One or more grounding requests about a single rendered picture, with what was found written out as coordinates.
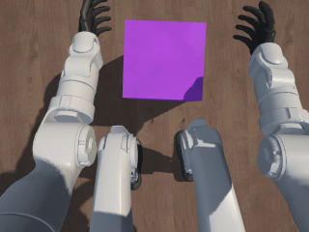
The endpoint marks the left robot hand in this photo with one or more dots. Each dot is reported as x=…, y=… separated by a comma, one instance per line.
x=88, y=21

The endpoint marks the robot right upper arm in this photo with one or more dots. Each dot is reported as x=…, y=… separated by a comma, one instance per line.
x=284, y=158

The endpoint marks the robot right forearm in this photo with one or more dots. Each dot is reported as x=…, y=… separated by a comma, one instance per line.
x=276, y=94

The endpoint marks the robot right thigh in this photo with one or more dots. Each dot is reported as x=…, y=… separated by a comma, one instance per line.
x=216, y=201

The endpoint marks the robot left upper arm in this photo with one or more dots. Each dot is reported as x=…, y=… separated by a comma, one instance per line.
x=39, y=202

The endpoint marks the robot left forearm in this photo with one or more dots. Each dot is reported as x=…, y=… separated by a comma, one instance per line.
x=74, y=101

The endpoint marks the carton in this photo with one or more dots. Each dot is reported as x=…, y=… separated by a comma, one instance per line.
x=164, y=60

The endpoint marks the robot left foot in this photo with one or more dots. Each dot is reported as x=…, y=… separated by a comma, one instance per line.
x=134, y=185

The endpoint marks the right robot hand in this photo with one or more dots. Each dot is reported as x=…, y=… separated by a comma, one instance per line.
x=264, y=26

